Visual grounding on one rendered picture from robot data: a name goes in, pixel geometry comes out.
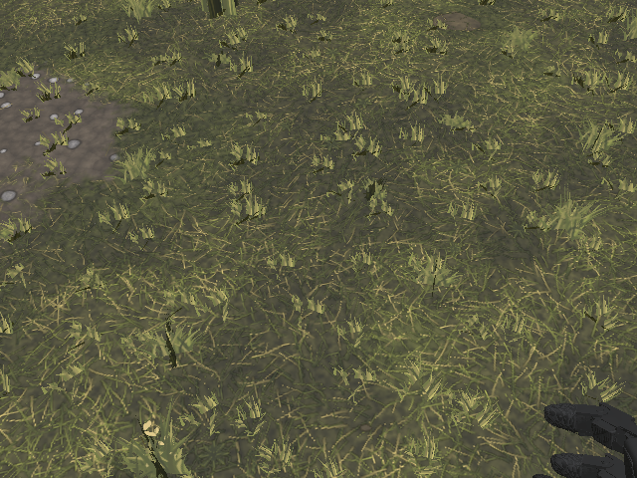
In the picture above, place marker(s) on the robot right hand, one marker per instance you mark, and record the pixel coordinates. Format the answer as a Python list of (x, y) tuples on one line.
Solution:
[(609, 426)]

